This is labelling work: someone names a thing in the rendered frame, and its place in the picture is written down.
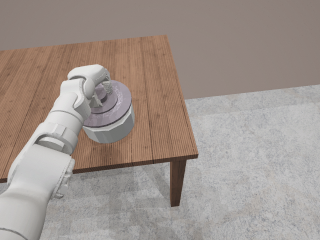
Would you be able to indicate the table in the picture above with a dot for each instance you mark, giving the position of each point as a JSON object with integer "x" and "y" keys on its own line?
{"x": 30, "y": 83}

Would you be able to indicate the pot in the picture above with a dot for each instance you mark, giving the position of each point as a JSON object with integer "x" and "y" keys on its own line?
{"x": 114, "y": 132}

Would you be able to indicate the knob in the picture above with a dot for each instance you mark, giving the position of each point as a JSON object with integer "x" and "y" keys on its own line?
{"x": 101, "y": 94}

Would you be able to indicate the left robot hand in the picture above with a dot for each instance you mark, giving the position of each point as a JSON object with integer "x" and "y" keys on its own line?
{"x": 98, "y": 74}

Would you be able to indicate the left robot upper arm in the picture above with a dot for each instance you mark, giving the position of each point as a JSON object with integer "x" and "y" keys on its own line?
{"x": 43, "y": 174}

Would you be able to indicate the lid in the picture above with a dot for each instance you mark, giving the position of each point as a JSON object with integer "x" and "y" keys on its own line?
{"x": 113, "y": 109}

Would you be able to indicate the robot left forearm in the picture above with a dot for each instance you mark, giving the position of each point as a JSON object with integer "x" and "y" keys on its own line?
{"x": 64, "y": 122}

